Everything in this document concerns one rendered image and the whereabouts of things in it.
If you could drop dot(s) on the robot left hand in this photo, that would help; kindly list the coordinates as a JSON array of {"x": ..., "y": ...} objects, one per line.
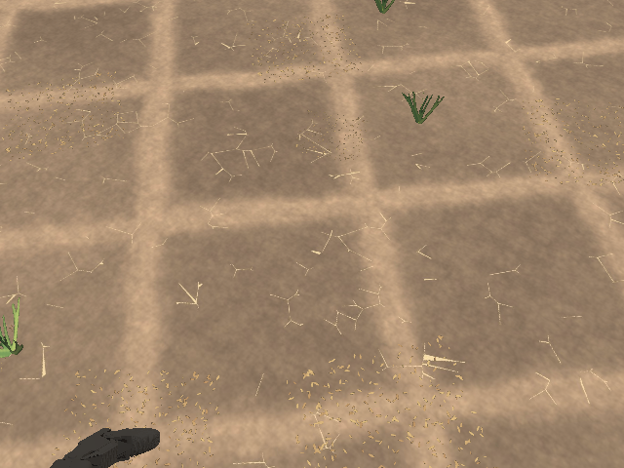
[{"x": 106, "y": 447}]

